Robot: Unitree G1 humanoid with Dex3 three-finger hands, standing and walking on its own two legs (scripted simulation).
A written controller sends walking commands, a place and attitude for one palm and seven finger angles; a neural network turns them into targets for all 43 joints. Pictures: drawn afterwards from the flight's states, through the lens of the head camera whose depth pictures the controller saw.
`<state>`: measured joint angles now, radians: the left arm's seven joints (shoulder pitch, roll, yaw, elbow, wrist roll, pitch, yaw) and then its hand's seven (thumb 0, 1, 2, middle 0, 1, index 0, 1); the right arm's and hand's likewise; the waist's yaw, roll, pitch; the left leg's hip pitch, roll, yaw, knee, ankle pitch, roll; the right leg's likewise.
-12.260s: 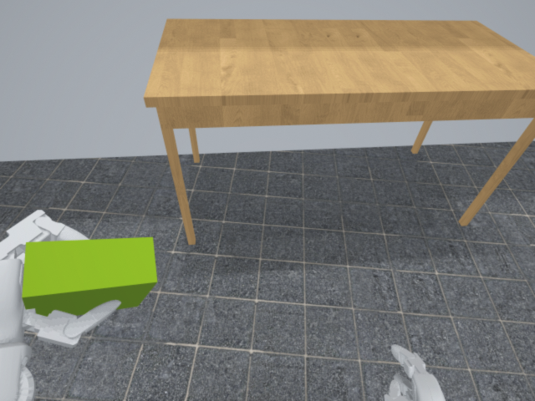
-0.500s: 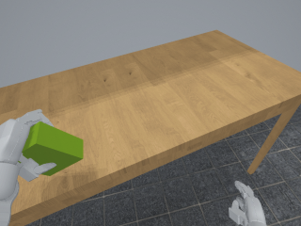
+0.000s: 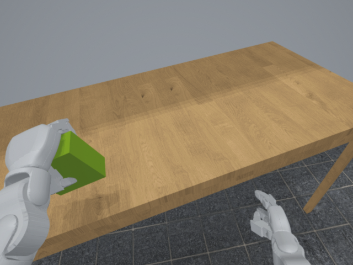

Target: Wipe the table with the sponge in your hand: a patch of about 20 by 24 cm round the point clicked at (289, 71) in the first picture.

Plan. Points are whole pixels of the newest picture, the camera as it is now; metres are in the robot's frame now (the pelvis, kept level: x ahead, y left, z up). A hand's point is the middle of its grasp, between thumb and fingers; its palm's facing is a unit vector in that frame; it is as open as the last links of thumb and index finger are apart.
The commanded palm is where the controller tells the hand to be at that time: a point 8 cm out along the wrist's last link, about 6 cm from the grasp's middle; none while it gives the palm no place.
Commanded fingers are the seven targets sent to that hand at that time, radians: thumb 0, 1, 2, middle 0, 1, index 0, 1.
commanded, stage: turn the palm down, sponge in hand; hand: left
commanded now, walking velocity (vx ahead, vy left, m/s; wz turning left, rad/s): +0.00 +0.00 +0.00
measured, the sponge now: (71, 169) +0.24 +0.28 +0.13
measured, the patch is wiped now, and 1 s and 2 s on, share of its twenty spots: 0.00 0.00 0.00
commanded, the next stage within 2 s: move the sponge above the wiping area in 0.64 s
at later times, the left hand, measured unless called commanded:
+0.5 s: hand (61, 160) +0.23 +0.28 +0.17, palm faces +0.22 -0.13 -0.97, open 9.7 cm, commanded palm +0.19 +0.27 +0.24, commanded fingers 0.00 0.10 1.30 -1.20 -1.60 -1.20 -1.60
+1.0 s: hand (61, 165) +0.23 +0.28 +0.15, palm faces +0.17 -0.10 -0.98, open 9.7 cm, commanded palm +0.19 +0.28 +0.23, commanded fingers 0.00 0.10 1.30 -1.20 -1.60 -1.20 -1.60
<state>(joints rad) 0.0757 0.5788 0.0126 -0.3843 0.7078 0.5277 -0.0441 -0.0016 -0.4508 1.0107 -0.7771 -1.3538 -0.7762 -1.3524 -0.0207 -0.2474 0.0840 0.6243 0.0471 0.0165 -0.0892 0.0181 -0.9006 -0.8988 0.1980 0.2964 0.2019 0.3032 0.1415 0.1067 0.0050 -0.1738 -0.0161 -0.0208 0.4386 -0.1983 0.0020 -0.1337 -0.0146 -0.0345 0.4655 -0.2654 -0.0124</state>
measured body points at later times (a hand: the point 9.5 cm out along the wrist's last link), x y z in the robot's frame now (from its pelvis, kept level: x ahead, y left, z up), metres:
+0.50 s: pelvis +0.00 -0.01 +0.00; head -0.02 -0.06 +0.45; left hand +0.22 +0.28 +0.22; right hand +0.27 -0.19 -0.06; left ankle +0.03 +0.12 -0.74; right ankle +0.00 -0.11 -0.74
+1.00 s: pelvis -0.01 -0.01 +0.00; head -0.03 -0.07 +0.45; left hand +0.22 +0.28 +0.20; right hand +0.26 -0.20 -0.07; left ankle +0.03 +0.12 -0.74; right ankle +0.00 -0.11 -0.74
